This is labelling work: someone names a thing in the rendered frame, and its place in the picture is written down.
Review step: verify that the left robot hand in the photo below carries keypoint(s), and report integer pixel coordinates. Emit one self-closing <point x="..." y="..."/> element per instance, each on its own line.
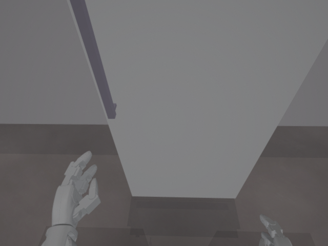
<point x="69" y="193"/>

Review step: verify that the right robot hand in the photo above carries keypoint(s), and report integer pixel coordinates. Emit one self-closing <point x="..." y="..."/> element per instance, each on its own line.
<point x="276" y="237"/>

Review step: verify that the fridge door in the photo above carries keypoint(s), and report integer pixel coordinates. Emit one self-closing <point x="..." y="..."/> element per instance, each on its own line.
<point x="200" y="85"/>

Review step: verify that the left robot forearm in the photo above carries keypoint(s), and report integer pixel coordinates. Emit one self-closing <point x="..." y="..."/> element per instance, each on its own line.
<point x="61" y="235"/>

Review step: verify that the handle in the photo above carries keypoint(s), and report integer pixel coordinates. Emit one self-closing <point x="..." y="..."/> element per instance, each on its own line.
<point x="83" y="20"/>

